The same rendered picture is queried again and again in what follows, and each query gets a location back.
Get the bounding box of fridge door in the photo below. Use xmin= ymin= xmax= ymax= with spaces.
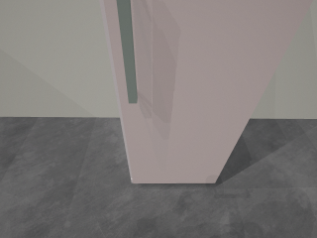
xmin=103 ymin=0 xmax=313 ymax=183

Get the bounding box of handle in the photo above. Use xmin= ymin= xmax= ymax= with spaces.
xmin=116 ymin=0 xmax=138 ymax=104

